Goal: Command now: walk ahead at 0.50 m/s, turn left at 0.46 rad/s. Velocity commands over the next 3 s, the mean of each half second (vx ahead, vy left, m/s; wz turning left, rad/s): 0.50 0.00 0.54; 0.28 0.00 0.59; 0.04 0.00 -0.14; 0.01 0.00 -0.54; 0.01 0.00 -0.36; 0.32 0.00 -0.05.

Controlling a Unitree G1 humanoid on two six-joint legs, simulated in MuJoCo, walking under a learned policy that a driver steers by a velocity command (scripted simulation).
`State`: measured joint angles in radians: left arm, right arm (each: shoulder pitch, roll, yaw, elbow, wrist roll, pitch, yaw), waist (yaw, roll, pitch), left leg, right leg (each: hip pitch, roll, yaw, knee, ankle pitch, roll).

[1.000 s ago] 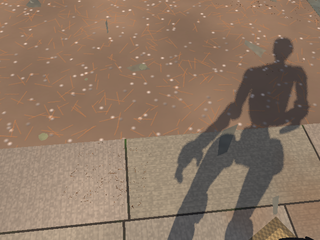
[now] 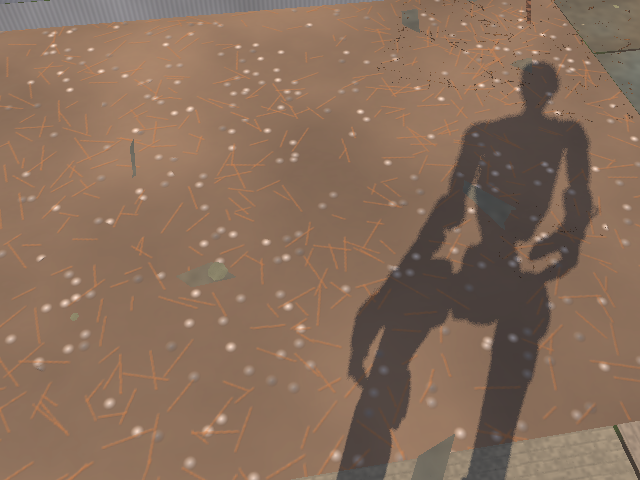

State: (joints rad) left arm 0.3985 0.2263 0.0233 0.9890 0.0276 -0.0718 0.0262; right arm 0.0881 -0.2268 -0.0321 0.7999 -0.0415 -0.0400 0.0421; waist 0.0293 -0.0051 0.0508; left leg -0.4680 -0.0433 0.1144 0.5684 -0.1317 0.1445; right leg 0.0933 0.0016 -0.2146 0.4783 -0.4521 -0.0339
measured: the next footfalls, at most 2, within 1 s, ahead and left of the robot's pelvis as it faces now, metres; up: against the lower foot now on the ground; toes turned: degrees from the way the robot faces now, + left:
right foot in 0.50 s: +0.47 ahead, -0.07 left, +0.00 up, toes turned +19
left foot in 0.98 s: +0.51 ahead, +0.19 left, +0.00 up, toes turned +36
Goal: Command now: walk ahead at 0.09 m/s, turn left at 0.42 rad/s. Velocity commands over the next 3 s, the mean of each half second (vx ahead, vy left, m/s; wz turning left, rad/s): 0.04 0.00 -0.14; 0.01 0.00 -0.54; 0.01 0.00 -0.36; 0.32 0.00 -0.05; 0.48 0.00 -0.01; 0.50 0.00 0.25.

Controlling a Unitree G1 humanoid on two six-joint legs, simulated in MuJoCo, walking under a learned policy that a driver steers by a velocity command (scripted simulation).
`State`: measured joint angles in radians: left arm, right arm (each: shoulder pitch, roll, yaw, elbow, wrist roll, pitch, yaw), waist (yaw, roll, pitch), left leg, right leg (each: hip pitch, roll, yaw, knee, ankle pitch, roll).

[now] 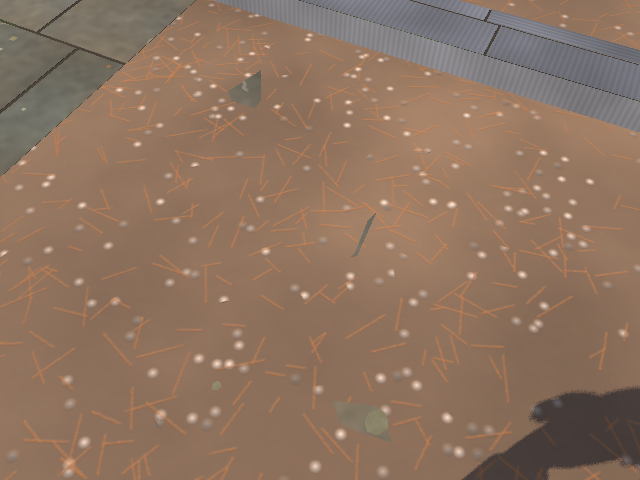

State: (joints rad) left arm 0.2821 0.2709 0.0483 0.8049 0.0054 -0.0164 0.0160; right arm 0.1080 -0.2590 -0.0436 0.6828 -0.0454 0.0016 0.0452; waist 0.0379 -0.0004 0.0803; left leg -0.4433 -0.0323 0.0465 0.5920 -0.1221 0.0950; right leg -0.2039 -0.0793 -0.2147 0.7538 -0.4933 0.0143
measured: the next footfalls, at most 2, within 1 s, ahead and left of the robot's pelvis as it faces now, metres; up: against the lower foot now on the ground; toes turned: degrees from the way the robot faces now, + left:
right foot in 0.44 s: +0.02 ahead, -0.10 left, +0.00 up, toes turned -9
left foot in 0.88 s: +0.09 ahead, +0.08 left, +0.00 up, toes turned -27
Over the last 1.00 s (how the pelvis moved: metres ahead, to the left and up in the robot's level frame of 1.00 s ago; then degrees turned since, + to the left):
0.45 0.06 0.00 35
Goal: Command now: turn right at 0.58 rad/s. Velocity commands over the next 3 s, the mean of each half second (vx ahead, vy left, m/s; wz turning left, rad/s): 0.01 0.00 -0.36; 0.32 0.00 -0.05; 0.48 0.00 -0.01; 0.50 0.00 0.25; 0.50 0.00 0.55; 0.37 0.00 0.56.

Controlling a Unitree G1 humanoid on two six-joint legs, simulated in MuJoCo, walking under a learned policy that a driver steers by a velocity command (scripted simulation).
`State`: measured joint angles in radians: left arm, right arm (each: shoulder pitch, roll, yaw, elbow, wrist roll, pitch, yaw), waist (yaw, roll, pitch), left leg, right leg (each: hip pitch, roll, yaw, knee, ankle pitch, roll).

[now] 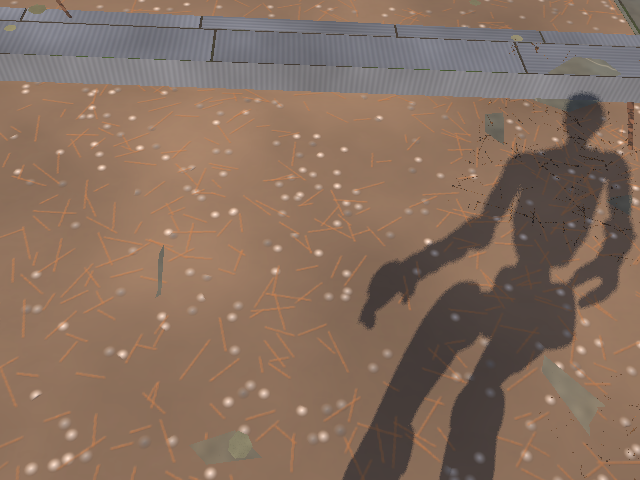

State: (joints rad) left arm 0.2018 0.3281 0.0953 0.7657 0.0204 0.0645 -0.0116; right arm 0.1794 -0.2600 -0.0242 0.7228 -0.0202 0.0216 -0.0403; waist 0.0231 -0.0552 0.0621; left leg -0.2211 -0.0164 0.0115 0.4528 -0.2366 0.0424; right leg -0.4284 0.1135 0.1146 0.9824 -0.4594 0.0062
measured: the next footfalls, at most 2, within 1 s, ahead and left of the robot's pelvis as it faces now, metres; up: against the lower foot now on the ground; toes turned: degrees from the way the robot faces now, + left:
right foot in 0.32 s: +0.00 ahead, -0.12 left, +0.00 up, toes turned -7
left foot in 0.80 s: +0.09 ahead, +0.07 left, +0.00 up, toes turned -8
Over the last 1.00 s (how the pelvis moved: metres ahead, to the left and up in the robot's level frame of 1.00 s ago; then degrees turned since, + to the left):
0.01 0.02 0.02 -27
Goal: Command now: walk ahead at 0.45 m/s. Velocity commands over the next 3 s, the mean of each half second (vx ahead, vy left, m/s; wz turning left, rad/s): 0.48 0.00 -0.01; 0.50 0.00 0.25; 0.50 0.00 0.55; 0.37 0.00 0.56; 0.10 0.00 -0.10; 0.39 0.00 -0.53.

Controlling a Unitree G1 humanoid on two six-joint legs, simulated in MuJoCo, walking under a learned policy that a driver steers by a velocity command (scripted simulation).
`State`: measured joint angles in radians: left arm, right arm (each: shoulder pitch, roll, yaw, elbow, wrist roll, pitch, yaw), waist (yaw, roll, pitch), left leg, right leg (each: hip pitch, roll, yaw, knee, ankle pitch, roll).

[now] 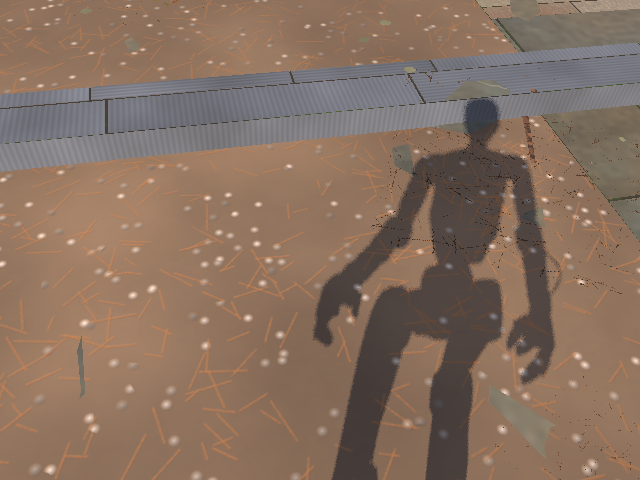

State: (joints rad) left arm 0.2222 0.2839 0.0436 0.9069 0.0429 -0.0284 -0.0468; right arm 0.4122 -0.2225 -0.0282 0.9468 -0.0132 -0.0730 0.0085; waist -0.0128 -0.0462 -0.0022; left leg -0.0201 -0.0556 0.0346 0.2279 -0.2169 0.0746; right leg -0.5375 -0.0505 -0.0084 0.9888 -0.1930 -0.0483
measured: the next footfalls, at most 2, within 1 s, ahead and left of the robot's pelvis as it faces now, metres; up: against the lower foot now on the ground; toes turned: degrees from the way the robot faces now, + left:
right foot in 0.28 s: +0.33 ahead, -0.10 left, +0.00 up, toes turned -3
left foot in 0.84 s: +0.63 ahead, +0.06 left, +0.00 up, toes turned +9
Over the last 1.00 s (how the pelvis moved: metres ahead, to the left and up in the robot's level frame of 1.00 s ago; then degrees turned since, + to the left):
0.10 0.00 0.01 -9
